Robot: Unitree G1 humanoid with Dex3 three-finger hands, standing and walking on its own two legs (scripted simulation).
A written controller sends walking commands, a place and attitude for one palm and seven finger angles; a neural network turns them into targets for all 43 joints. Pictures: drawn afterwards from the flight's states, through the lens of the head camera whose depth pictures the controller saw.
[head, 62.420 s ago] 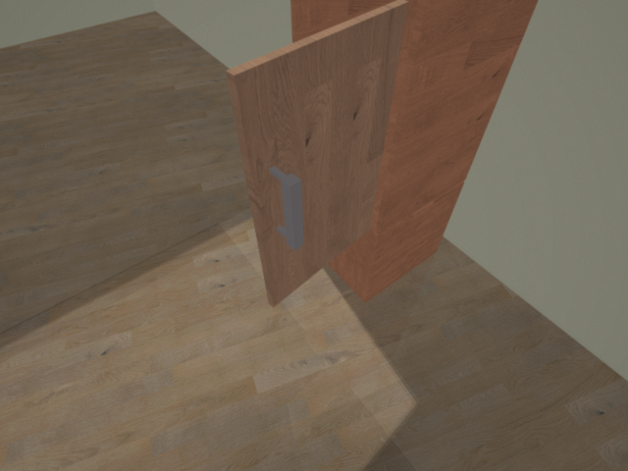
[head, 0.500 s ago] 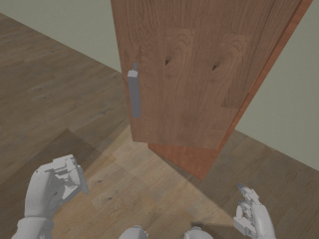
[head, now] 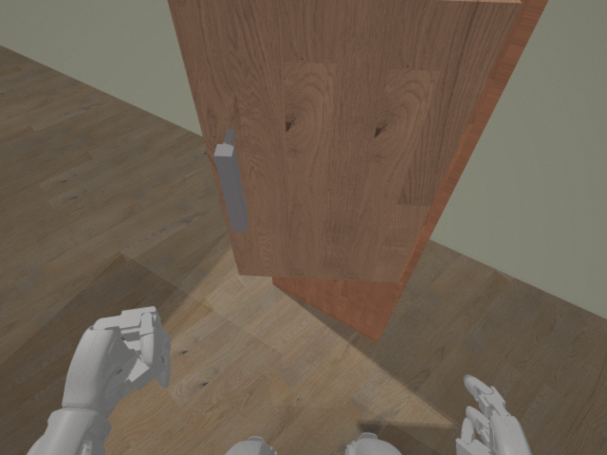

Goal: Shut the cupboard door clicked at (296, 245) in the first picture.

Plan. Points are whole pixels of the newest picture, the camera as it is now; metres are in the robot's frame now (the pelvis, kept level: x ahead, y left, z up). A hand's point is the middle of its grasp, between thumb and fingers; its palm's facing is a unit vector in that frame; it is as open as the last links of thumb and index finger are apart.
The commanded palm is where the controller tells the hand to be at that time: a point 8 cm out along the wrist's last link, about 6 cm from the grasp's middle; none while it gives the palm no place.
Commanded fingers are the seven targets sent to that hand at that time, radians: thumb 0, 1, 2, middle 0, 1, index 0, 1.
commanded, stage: raise the hand and make a fist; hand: left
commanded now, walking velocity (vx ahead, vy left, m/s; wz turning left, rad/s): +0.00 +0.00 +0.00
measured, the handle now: (235, 182) +0.49 +0.13 +0.06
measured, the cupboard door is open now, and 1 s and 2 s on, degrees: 29 29 28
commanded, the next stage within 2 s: bring the fist close to the handle in 0.14 s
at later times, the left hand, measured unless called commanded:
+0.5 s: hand (170, 330) +0.25 +0.17 +0.06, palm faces -0.01 -1.00 -0.02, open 3.1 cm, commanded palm +0.24 +0.22 +0.06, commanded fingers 0.00 0.90 0.90 -1.30 -1.50 -1.30 -1.50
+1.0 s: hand (228, 267) +0.34 +0.12 +0.06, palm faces -0.04 -1.00 -0.01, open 3.1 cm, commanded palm +0.32 +0.17 +0.06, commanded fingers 0.00 0.90 0.90 -1.30 -1.50 -1.30 -1.50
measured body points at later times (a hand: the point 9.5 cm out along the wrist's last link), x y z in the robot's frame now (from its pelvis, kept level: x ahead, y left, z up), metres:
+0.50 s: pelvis -0.01 +0.00 -0.01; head +0.05 +0.00 +0.44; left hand +0.25 +0.23 +0.06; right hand +0.17 -0.23 -0.08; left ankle -0.01 +0.10 -0.67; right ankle +0.03 -0.10 -0.67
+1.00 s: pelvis -0.01 +0.00 +0.00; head +0.06 +0.00 +0.45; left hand +0.33 +0.17 +0.06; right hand +0.14 -0.24 -0.10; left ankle -0.01 +0.10 -0.67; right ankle +0.03 -0.10 -0.67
